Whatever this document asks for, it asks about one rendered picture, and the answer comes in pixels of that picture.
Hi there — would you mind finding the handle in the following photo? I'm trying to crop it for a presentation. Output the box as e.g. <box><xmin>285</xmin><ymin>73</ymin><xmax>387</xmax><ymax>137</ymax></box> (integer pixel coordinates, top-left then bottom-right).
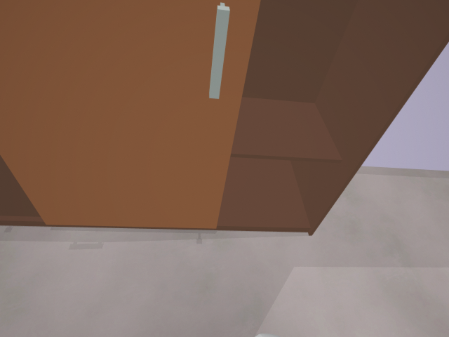
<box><xmin>209</xmin><ymin>3</ymin><xmax>230</xmax><ymax>99</ymax></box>

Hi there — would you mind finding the wardrobe door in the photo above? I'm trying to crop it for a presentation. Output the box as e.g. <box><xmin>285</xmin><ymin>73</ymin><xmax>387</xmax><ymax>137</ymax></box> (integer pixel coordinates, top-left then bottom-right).
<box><xmin>0</xmin><ymin>0</ymin><xmax>261</xmax><ymax>229</ymax></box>
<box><xmin>0</xmin><ymin>155</ymin><xmax>40</xmax><ymax>217</ymax></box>

